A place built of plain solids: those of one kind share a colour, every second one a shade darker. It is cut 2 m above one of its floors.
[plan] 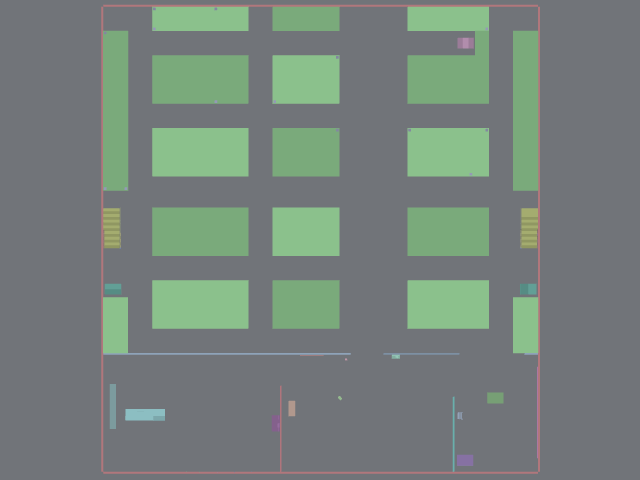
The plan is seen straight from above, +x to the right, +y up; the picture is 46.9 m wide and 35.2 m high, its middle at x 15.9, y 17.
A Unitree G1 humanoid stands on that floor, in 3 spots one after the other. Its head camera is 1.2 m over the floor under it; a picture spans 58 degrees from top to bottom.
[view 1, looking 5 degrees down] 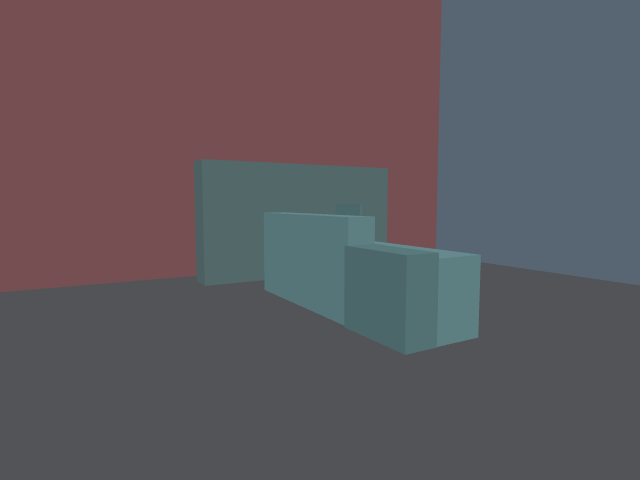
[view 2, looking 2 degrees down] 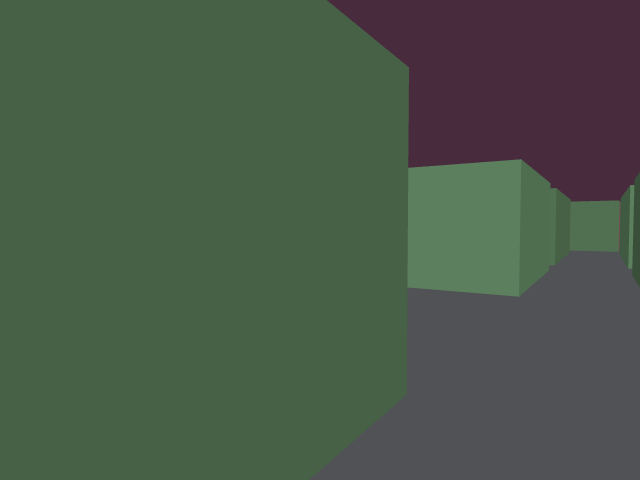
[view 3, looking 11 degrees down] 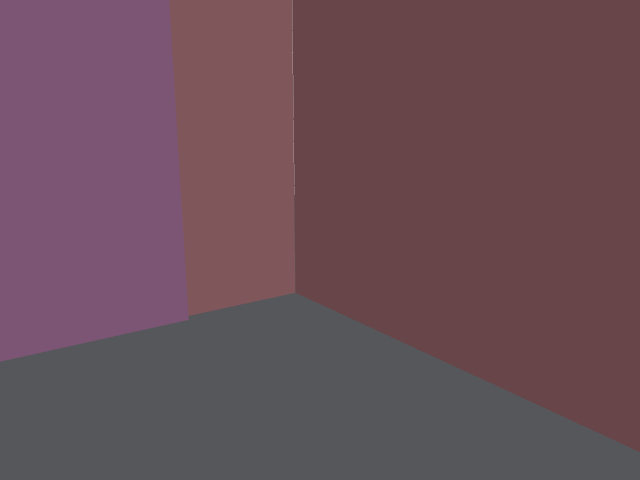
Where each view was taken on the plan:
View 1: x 7.08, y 1.50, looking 150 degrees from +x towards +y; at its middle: counter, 4.56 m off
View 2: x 25.18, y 31.68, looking -147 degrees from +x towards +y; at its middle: units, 2.08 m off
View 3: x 28.77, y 2.00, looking -36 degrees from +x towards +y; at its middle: wall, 3.47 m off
